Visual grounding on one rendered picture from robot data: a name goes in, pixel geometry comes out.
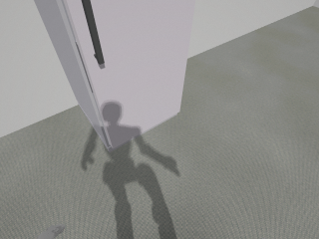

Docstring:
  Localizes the fridge door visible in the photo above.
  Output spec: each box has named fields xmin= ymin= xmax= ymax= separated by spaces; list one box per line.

xmin=63 ymin=0 xmax=195 ymax=149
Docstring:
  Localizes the robot left hand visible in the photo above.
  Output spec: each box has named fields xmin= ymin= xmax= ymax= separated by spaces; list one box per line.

xmin=37 ymin=224 xmax=65 ymax=239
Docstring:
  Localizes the handle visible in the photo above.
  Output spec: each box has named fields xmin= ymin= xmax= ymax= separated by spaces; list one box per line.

xmin=81 ymin=0 xmax=105 ymax=65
